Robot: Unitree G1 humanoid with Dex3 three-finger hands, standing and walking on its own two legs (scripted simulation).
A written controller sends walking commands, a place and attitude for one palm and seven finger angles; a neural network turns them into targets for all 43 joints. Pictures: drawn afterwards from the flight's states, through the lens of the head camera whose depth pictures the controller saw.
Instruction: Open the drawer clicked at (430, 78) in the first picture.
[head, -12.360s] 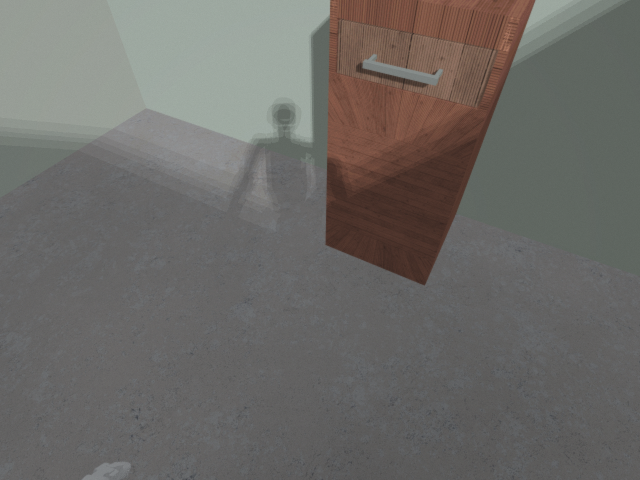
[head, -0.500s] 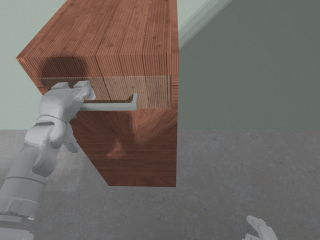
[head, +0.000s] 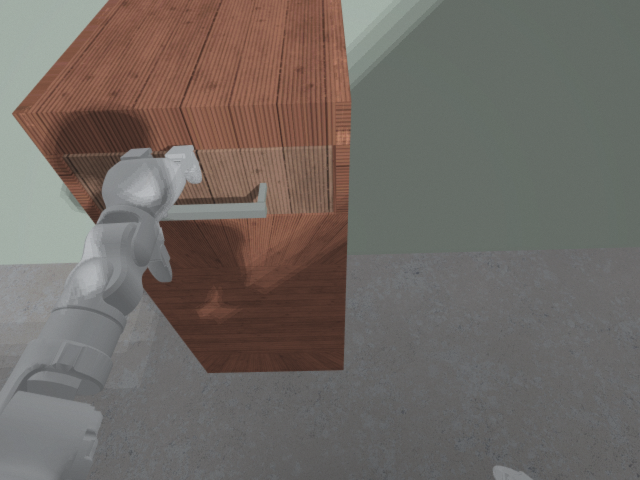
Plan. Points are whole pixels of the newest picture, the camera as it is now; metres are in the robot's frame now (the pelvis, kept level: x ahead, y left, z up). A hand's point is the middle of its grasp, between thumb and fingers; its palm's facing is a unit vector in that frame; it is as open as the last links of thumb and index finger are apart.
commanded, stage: move the hooked fingers above the handle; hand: left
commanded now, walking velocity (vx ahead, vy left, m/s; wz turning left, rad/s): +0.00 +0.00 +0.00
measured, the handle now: (204, 202) +0.48 +0.21 +0.06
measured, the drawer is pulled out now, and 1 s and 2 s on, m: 0.00 0.00 0.00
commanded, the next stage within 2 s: lower the fingers behind the handle in 0.78 s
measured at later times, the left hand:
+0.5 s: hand (167, 209) +0.43 +0.23 +0.10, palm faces -0.03 -0.03 -1.00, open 13.8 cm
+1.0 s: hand (168, 212) +0.42 +0.23 +0.10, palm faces -0.06 -0.03 -1.00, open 13.8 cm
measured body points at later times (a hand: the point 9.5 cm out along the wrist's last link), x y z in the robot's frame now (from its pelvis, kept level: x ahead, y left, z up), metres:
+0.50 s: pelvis +0.01 -0.01 +0.00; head +0.04 -0.04 +0.45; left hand +0.42 +0.23 +0.16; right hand +0.09 -0.28 -0.13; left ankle +0.00 +0.09 -0.73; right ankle -0.04 -0.11 -0.73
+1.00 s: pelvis +0.00 -0.01 +0.00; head +0.04 -0.03 +0.45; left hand +0.42 +0.23 +0.15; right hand +0.13 -0.27 -0.13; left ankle +0.00 +0.09 -0.73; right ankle -0.04 -0.11 -0.73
